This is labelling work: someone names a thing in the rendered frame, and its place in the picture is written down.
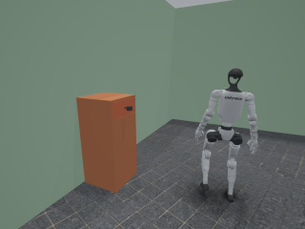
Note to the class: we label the handle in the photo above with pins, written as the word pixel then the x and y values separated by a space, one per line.
pixel 129 108

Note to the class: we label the robot right forearm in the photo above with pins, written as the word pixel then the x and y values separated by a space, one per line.
pixel 253 128

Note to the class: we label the drawer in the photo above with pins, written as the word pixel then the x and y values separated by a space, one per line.
pixel 118 107

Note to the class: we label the robot right shin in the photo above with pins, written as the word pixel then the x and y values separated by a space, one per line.
pixel 231 178

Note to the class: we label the left robot hand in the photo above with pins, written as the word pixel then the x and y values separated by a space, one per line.
pixel 197 134

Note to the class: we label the left robot upper arm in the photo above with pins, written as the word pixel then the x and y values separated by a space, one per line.
pixel 213 99

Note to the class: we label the right robot upper arm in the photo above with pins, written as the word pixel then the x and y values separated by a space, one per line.
pixel 249 98

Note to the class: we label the robot left forearm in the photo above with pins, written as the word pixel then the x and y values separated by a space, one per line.
pixel 204 121

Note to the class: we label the cabinet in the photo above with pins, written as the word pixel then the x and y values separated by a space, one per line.
pixel 108 146

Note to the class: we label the robot left thigh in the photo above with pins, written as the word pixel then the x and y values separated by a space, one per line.
pixel 210 138

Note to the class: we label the right robot hand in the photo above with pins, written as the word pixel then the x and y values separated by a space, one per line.
pixel 253 145

